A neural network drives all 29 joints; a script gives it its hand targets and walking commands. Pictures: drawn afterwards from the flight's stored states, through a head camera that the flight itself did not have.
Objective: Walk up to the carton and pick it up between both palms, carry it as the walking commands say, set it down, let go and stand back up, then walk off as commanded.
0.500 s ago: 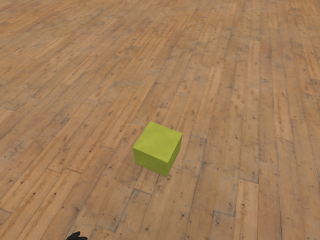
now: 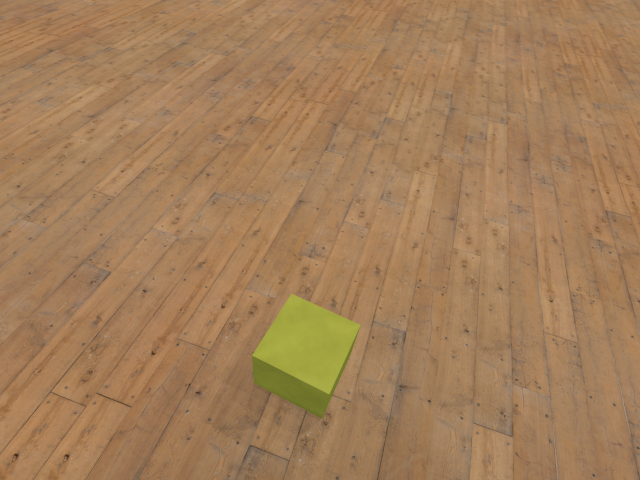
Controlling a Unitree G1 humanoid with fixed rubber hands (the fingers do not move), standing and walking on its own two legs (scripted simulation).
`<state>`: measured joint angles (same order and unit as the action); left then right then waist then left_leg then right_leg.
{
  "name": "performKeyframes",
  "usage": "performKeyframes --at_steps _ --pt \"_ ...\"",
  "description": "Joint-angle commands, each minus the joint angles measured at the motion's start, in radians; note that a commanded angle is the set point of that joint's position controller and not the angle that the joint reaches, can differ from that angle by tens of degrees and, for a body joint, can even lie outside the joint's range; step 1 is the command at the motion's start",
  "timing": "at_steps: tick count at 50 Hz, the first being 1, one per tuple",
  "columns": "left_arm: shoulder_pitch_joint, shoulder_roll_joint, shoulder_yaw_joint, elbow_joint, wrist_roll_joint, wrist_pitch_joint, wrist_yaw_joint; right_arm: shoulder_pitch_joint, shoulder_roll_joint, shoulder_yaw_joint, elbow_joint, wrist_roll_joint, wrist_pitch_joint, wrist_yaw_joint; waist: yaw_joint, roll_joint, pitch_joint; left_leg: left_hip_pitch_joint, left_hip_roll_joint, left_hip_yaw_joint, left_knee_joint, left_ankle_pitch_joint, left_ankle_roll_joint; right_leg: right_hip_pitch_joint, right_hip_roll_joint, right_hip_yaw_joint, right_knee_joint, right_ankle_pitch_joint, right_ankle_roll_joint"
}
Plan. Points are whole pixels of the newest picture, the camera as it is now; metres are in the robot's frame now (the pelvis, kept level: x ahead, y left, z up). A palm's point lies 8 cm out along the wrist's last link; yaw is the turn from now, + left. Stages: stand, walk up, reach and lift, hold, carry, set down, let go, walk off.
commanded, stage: walk up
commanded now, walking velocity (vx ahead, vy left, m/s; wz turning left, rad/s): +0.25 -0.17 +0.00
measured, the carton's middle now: (306, 354) +0.62 -0.02 -0.67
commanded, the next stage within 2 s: none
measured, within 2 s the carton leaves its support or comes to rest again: neither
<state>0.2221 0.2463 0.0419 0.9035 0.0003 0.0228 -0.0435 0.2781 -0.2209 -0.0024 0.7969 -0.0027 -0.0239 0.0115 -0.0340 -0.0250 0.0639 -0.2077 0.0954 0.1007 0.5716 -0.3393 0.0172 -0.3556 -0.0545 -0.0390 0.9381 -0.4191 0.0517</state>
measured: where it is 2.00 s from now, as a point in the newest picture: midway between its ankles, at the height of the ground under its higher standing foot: outside the picture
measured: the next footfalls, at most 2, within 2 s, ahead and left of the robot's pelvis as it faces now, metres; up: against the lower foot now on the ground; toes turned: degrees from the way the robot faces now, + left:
right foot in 0.14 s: +0.12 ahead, -0.14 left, +0.00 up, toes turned -4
left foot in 0.46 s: +0.13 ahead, +0.11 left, +0.00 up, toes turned +7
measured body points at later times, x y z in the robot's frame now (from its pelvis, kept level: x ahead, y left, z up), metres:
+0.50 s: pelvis +0.09 +0.00 -0.01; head +0.12 +0.01 +0.44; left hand +0.12 +0.26 -0.16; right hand +0.18 -0.25 -0.13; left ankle +0.09 +0.10 -0.74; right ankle +0.07 -0.16 -0.74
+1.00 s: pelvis +0.07 +0.01 -0.01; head +0.09 +0.01 +0.44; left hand +0.12 +0.27 -0.15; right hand +0.16 -0.23 -0.14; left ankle +0.09 +0.10 -0.74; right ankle +0.08 -0.14 -0.74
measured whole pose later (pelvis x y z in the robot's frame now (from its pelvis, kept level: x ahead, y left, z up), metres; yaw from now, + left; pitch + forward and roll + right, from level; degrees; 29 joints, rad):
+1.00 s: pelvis +0.07 +0.01 -0.01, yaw -1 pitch -1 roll -1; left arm 0.23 0.24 0.03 0.99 0.00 0.02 0.00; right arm 0.27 -0.20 0.00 0.80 0.00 0.02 0.01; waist 0.03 0.01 0.04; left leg -0.28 0.05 0.13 0.60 -0.30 0.02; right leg -0.25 -0.05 -0.05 0.55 -0.28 0.04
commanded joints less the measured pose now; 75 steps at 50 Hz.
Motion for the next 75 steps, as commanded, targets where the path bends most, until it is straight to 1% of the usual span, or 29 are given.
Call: performKeyframes --at_steps 1,6,8,9,10,14,20,21,22,23,24,25,31,33,34,48,50,56,57,58,59,62,65,67,69,70,71,72,75 --pt "-0.106 0.060 0.003 -0.104 0.013 0.008 -0.004 0.108 -0.241 -0.089 0.044 -0.032 -0.003 -0.031 -0.038 0.243 -0.005 0.124 0.236 -0.228 -0.277 0.486 0.110 -0.097 -0.004 -0.040 -0.238 0.006 0.004" --pt "0.085 0.083 0.024 -0.045 0.022 -0.028 0.001 0.077 -0.220 -0.096 0.015 -0.028 0.010 -0.025 0.048 0.146 -0.192 0.020 0.143 -0.097 -0.047 0.384 0.035 0.302 0.014 -0.075 -0.582 0.266 -0.037" --pt "0.295 0.280 0.061 -0.007 0.041 -0.064 0.024 0.003 -0.080 -0.060 -0.038 -0.024 0.010 -0.018 0.153 -0.282 -0.240 -0.354 -0.071 0.003 0.409 -0.269 -0.047 0.510 -0.413 0.459 -0.687 0.398 -0.144" --pt "0.276 0.265 0.044 0.013 0.039 -0.065 0.032 -0.017 -0.117 -0.065 -0.029 -0.021 0.023 -0.015 0.126 -0.190 -0.204 -0.367 -0.025 -0.104 0.482 -0.298 -0.031 0.466 -0.405 0.464 -0.642 0.435 -0.205" --pt "0.216 0.225 0.043 -0.007 0.037 -0.069 0.034 -0.026 -0.126 -0.067 -0.028 -0.023 0.019 -0.008 0.108 -0.136 -0.170 -0.420 -0.012 -0.097 0.498 -0.231 -0.042 0.483 -0.353 0.357 -0.595 0.547 -0.201" --pt "0.138 0.172 0.031 0.006 0.039 -0.073 0.043 -0.056 -0.090 -0.049 -0.019 -0.013 0.013 0.004 0.102 -0.196 -0.207 -0.327 -0.024 -0.045 0.400 -0.148 -0.052 0.434 -0.258 0.199 -0.597 0.683 -0.184" --pt "0.035 0.187 0.028 0.045 0.031 -0.045 0.039 -0.032 -0.058 -0.035 0.013 -0.003 0.003 0.010 0.043 -0.200 -0.109 -0.048 -0.053 0.044 -0.036 0.016 -0.056 0.188 -0.173 0.069 -0.594 0.304 -0.172" --pt "-0.007 0.182 0.028 0.035 0.018 -0.035 0.040 0.008 -0.072 -0.030 0.026 -0.009 0.000 0.000 0.011 -0.152 -0.122 0.032 -0.080 0.077 -0.150 0.188 -0.054 0.147 -0.145 0.048 -0.542 0.330 -0.148" --pt "-0.014 0.124 0.015 0.041 -0.002 -0.028 0.055 0.046 -0.100 -0.041 0.043 0.000 -0.008 -0.022 0.001 -0.075 -0.120 0.077 -0.008 -0.009 -0.227 0.374 -0.040 0.210 -0.084 -0.002 -0.426 0.642 -0.100" --pt "0.028 0.085 0.008 0.045 -0.010 -0.034 0.059 0.105 -0.168 -0.060 0.058 -0.001 -0.019 -0.028 0.013 0.072 -0.237 0.169 0.088 -0.073 -0.145 0.786 -0.017 0.194 -0.047 -0.027 -0.364 0.538 -0.047" --pt "0.040 0.075 0.004 0.042 -0.010 -0.022 0.060 0.096 -0.213 -0.071 0.054 -0.006 -0.017 -0.024 0.030 0.198 -0.235 0.192 0.186 -0.184 -0.119 1.074 0.019 0.110 0.000 -0.029 -0.332 0.188 -0.030" --pt "0.064 0.057 0.000 0.042 -0.013 -0.012 0.059 0.058 -0.203 -0.074 0.040 -0.007 -0.009 -0.022 0.027 0.278 -0.222 0.232 0.212 -0.186 -0.112 1.151 0.058 0.068 0.025 -0.024 -0.308 -0.021 -0.024" --pt "0.060 0.057 -0.004 0.031 0.009 0.005 0.049 -0.038 -0.146 -0.053 0.002 -0.009 0.019 -0.030 0.043 0.213 -0.182 0.092 0.113 -0.138 -0.134 0.641 0.057 0.188 -0.010 -0.036 -0.464 0.288 -0.035" --pt "0.050 0.091 0.008 0.031 0.015 -0.004 0.051 -0.026 -0.109 -0.045 0.000 -0.008 0.018 -0.029 0.039 0.106 -0.193 0.035 0.061 -0.093 -0.128 0.478 0.040 0.260 -0.062 -0.009 -0.455 0.476 -0.049" --pt "0.037 0.096 0.008 0.030 0.015 -0.006 0.051 -0.004 -0.103 -0.043 0.009 -0.005 0.016 -0.029 0.031 0.043 -0.176 0.010 0.039 -0.093 -0.144 0.394 0.025 0.262 -0.072 0.009 -0.470 0.467 -0.053" --pt "0.057 0.070 -0.003 0.046 0.023 -0.005 0.055 -0.005 -0.093 -0.042 0.017 -0.018 0.018 -0.026 0.035 0.010 -0.097 -0.035 0.041 -0.128 -0.197 0.165 0.016 0.194 -0.051 0.025 -0.525 0.269 -0.053" --pt "0.042 0.068 -0.003 0.039 0.023 -0.001 0.056 -0.010 -0.102 -0.041 0.011 -0.018 0.014 -0.026 0.033 0.096 -0.085 -0.027 0.056 -0.142 -0.222 0.166 0.020 0.185 -0.038 0.013 -0.511 0.247 -0.051" --pt "0.036 0.130 0.042 0.039 0.037 -0.007 0.060 -0.016 -0.150 -0.059 0.030 -0.043 0.023 -0.022 0.036 0.073 -0.074 -0.051 0.045 -0.124 -0.196 0.022 -0.006 0.109 -0.049 0.031 -0.482 0.145 -0.059" --pt "0.289 0.230 0.065 0.113 0.047 0.005 0.089 -0.087 -0.174 -0.079 -0.018 -0.061 0.063 -0.005 0.107 0.136 -0.044 -0.231 -0.056 0.037 0.049 -0.150 -0.044 0.207 -0.230 0.341 -0.593 -0.117 -0.146" --pt "0.322 0.296 0.075 0.125 0.057 0.014 0.099 -0.162 -0.119 -0.060 -0.073 -0.070 0.078 0.000 0.148 -0.090 0.032 -0.442 -0.076 -0.020 0.287 -0.175 -0.072 0.212 -0.414 0.676 -0.754 -0.316 -0.250" --pt "0.272 0.292 0.075 0.089 0.066 0.017 0.110 -0.157 -0.119 -0.059 -0.093 -0.075 0.081 0.005 0.131 -0.152 0.083 -0.483 -0.030 -0.120 0.413 -0.172 -0.060 0.137 -0.438 0.742 -0.808 -0.374 -0.272" --pt "0.113 0.260 0.072 0.044 0.058 0.013 0.103 -0.145 -0.129 -0.066 -0.098 -0.060 0.066 0.018 0.071 -0.111 0.059 -0.350 0.018 -0.142 0.376 -0.096 -0.082 0.042 -0.340 0.531 -0.781 -0.233 -0.198" --pt "0.054 0.264 0.084 0.030 0.051 0.013 0.088 -0.077 -0.110 -0.052 -0.084 -0.043 0.055 0.033 0.045 -0.241 0.043 -0.217 -0.011 -0.093 0.200 -0.107 -0.093 0.012 -0.298 0.448 -0.748 -0.119 -0.190" --pt "-0.012 0.268 0.078 0.018 0.044 0.015 0.082 -0.014 -0.108 -0.051 -0.046 -0.036 0.054 0.022 -0.017 -0.196 0.045 -0.003 -0.050 -0.039 0.010 -0.012 -0.091 -0.128 -0.232 0.360 -0.689 -0.087 -0.151" --pt "-0.069 0.190 0.055 -0.029 0.039 0.010 0.075 0.169 -0.140 -0.061 0.027 -0.037 0.050 0.004 -0.091 -0.034 -0.046 0.284 -0.016 -0.078 -0.251 -0.025 -0.047 -0.273 -0.072 0.156 -0.436 -0.100 -0.072" --pt "-0.053 0.110 0.044 -0.039 0.045 0.011 0.073 0.253 -0.234 -0.081 0.065 -0.047 0.045 -0.006 -0.094 0.271 -0.086 0.302 0.211 -0.334 -0.384 -0.204 -0.012 -0.355 0.046 0.003 -0.066 -0.208 -0.042" --pt "-0.028 0.094 0.051 -0.034 0.058 0.019 0.077 0.232 -0.273 -0.089 0.041 -0.055 0.046 -0.010 -0.084 0.278 -0.073 0.195 0.312 -0.368 -0.429 -0.285 0.004 -0.332 0.017 0.003 0.081 -0.201 -0.038" --pt "-0.080 0.108 0.055 -0.060 0.050 0.021 0.070 0.200 -0.273 -0.091 0.043 -0.065 0.044 -0.011 -0.096 0.332 -0.023 0.136 0.306 -0.427 -0.477 -0.394 0.046 -0.370 -0.004 0.011 0.177 -0.160 -0.044" --pt "-0.062 0.090 0.066 -0.067 0.047 0.020 0.036 0.113 -0.163 -0.060 0.034 -0.047 0.025 -0.018 -0.032 0.163 0.094 0.089 0.236 -0.247 -0.474 -0.254 0.058 -0.368 -0.048 0.023 0.261 0.025 -0.036"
